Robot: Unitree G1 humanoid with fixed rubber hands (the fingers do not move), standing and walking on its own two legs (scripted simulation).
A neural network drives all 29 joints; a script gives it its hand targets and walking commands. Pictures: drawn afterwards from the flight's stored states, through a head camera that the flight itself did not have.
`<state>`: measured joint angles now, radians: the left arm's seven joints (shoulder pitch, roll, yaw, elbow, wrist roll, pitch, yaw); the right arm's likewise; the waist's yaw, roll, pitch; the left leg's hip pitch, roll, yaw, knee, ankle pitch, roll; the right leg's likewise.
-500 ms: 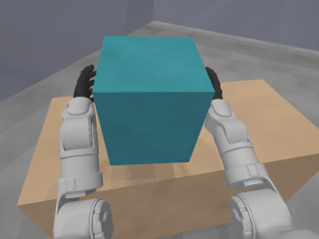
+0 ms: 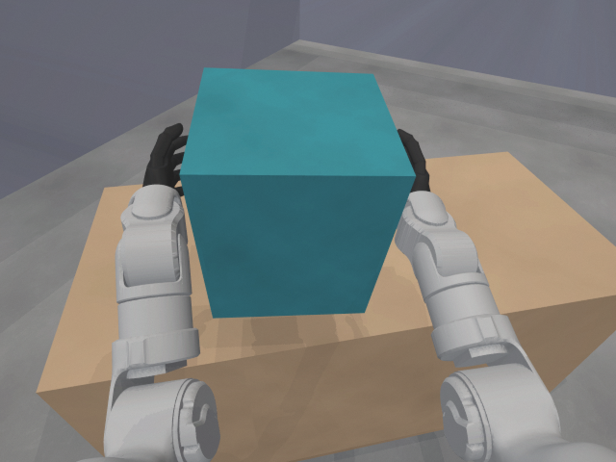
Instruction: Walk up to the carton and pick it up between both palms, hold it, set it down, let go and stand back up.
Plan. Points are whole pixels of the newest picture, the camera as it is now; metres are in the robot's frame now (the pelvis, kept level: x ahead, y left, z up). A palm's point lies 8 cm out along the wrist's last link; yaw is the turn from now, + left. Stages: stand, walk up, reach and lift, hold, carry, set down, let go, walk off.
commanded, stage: hold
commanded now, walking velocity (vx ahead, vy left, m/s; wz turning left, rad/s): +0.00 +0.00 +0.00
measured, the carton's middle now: (290, 199) +0.39 +0.01 +0.17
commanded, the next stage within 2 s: none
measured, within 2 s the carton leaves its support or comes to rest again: neither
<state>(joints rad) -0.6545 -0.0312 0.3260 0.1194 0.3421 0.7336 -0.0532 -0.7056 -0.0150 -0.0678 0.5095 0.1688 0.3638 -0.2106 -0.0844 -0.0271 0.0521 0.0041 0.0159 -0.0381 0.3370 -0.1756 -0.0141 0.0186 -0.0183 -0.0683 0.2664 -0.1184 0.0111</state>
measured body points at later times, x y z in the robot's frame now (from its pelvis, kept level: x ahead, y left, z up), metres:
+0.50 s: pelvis +0.00 +0.00 +0.00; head -0.05 +0.02 +0.45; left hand +0.38 +0.16 +0.21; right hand +0.38 -0.14 +0.20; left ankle +0.02 +0.13 -0.75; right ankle +0.03 -0.13 -0.75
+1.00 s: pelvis +0.00 +0.00 +0.00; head -0.04 +0.02 +0.45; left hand +0.38 +0.15 +0.21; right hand +0.38 -0.15 +0.19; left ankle +0.02 +0.13 -0.75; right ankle +0.03 -0.13 -0.75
